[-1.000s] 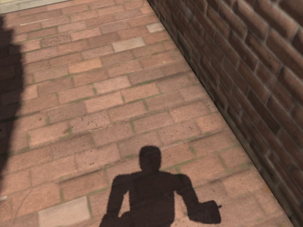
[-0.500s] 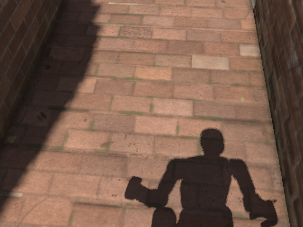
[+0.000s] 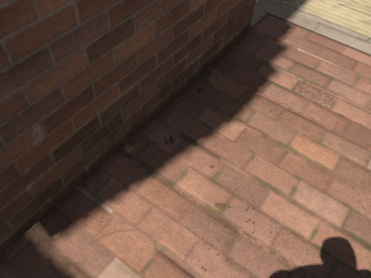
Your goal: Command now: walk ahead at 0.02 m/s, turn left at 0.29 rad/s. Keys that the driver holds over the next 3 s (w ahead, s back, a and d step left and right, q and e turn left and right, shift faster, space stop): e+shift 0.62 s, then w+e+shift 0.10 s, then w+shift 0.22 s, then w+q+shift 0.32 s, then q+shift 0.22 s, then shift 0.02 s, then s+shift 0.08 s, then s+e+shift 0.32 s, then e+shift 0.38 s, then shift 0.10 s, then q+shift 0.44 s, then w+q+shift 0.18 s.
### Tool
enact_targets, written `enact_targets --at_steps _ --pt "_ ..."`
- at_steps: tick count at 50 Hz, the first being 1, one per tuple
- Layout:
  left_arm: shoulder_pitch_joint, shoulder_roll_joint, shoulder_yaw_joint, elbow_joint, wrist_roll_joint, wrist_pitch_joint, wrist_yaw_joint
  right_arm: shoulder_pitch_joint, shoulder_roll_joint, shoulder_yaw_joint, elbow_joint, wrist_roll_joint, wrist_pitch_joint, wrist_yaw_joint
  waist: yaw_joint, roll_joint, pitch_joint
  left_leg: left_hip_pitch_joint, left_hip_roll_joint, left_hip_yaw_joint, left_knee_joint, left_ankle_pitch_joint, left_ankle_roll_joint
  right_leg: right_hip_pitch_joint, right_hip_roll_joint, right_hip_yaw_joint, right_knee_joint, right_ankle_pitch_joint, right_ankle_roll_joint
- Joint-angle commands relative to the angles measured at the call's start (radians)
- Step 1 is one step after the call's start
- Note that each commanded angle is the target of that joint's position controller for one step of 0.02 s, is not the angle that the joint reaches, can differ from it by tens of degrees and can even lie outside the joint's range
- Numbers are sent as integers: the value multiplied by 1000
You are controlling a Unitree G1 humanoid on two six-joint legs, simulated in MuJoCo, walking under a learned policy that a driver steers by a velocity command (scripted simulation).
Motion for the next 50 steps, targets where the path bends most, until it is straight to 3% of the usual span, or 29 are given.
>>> enact_targets --at_steps 1,3,4,5,6,7,8,9,11,12,15,18,21,23,24,25,26,27,28,29,31,33,36,37,38,43,44,46,50 --pt "84 50 7 -23 -8 -13 -9 -20 -83 -20 -36 -5 -30 6 -3 168 -145 97 235 -174 -183 407 139 107 6 6 -158 44 -37" --pt "40 16 -12 -24 -7 -18 -13 6 -30 6 5 0 -40 13 -23 176 -164 78 257 -175 -218 229 107 240 8 7 -327 68 -51" --pt "50 10 -16 -11 -6 -22 -11 -3 -25 14 19 0 -42 7 -16 168 -157 59 258 -159 -214 170 92 312 24 -4 -410 113 -58" --pt "81 15 -14 0 7 -29 -14 -31 -60 9 25 2 -42 -3 14 137 -140 24 240 -133 -170 154 79 397 56 -27 -503 221 -74" --pt "55 58 -8 -16 27 -42 -15 -15 -70 6 38 1 -43 -10 10 66 -106 19 200 -99 -104 98 35 397 31 43 -617 289 -83" --pt "38 143 4 -39 44 -59 -16 47 -55 6 40 -4 -40 -15 -45 -125 -84 5 97 -13 74 -10 -6 358 -142 300 -744 370 -108" --pt "-17 196 27 -42 7 -57 -23 64 -69 1 34 -1 -22 -17 -80 -257 -18 -24 29 73 118 -172 -24 273 -241 477 -787 401 -217" --pt "18 176 33 -35 0 -49 -32 27 -108 -8 40 -3 -16 -14 -33 -241 -2 -67 31 60 244 -272 -22 258 -250 546 -820 295 -261" --pt "16 153 38 -27 -6 -45 -31 -30 -87 -12 37 9 -25 -1 -28 -140 -11 -131 46 25 370 -228 -20 292 -164 478 -804 198 -260" --pt "11 166 48 -22 -22 -42 -27 -19 -82 -14 51 17 -30 4 -33 -140 -24 -148 57 11 381 -200 -20 326 -139 447 -774 272 -257" --pt "-3 124 53 -19 -28 -36 -29 -28 -48 2 61 11 -38 -2 -3 -116 -99 -178 38 14 337 -176 -43 439 -78 411 -723 397 -272" --pt "38 166 81 -20 -8 -24 -38 -55 -25 28 42 17 -39 -1 36 -111 -154 -182 17 20 267 -199 -68 478 -73 461 -704 362 -289" --pt "38 193 93 -25 2 -25 -45 -18 -54 27 37 22 -50 -3 29 -115 -162 -103 6 20 164 -193 -53 438 -66 534 -705 366 -271" --pt "-44 204 101 -39 9 -13 -31 45 -42 31 50 24 -62 -22 -12 -141 -123 35 -20 31 6 -150 -44 313 -10 533 -717 251 -215" --pt "-95 204 107 -53 -12 -12 -25 121 -60 25 72 8 -70 -28 -57 -129 -137 173 -32 49 -117 -62 -26 238 23 511 -709 197 -174" --pt "-128 156 90 -70 -27 -13 -18 172 -113 10 87 1 -69 -39 -90 -65 -115 311 66 -43 -270 -92 8 76 86 456 -642 75 -116" --pt "-34 45 66 -66 -35 -15 -18 142 -205 -8 75 -4 -70 -56 -28 207 -104 382 376 -347 -389 -254 47 -49 227 237 -344 -108 -76" --pt "-12 102 74 -55 -10 -20 4 31 -239 -1 29 -24 -69 -51 1 239 -45 174 502 -478 -451 -251 96 -97 224 151 -223 -153 -61" --pt "-51 175 94 -53 21 -12 -5 19 -185 7 24 -28 -82 -48 9 169 2 100 472 -398 -420 -133 115 -35 149 149 -128 -90 -55" --pt "-32 177 100 -32 23 -7 -17 -23 -131 21 20 -20 -90 -47 40 153 32 78 390 -276 -397 -13 96 -18 141 148 -71 -23 -55" --pt "58 167 97 17 23 10 -33 -43 -93 32 4 -20 -93 -50 57 215 3 169 298 -89 -326 222 88 -42 139 121 63 24 -43" --pt "14 144 78 18 43 14 -60 79 -103 27 18 -4 -105 -40 -11 176 -56 328 331 -80 -374 -16 88 -137 89 76 113 80 -44" --pt "-103 133 69 -17 27 20 -76 185 -123 24 51 -4 -129 -33 -87 184 -9 477 352 -86 -444 -154 42 -268 57 62 99 160 -28" --pt "-123 145 71 -14 34 22 -90 221 -115 24 60 -3 -139 -33 -109 175 -7 487 359 -83 -455 -178 38 -266 65 55 82 166 -25" --pt "-126 135 72 -12 28 17 -99 240 -130 16 70 -13 -153 -28 -108 160 17 484 351 -73 -461 -191 20 -271 78 71 67 193 -33" --pt "-130 82 57 17 39 -4 -95 293 -116 11 134 -4 -195 -13 -65 139 81 480 380 -61 -501 -256 36 -306 96 134 2 275 -53" --pt "-152 91 57 17 43 -14 -101 336 -90 17 160 2 -192 -13 -81 123 74 515 390 -57 -510 -248 47 -345 97 153 -10 274 -67" --pt "-177 63 42 14 38 -27 -97 384 -103 12 213 -1 -197 -9 -80 126 110 566 402 -45 -516 -196 58 -415 97 195 -20 274 -86" --pt "-327 53 18 -34 42 -58 -99 445 -69 26 291 -1 -202 -5 -90 103 155 548 380 4 -545 -84 116 -432 84 113 -151 272 -92"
